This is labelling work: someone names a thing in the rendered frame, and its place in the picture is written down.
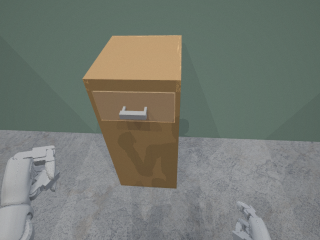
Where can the robot left hand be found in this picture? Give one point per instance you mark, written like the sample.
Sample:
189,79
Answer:
20,173

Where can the robot left forearm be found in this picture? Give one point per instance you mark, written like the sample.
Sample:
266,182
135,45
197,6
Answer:
15,222

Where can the cabinet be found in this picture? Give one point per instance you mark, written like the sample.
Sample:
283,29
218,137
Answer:
144,153

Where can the drawer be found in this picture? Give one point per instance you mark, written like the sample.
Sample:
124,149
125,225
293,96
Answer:
160,105

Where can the handle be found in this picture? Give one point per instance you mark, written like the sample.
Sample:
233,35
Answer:
133,115

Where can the robot right hand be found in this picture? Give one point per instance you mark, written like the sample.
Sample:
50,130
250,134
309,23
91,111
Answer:
254,229

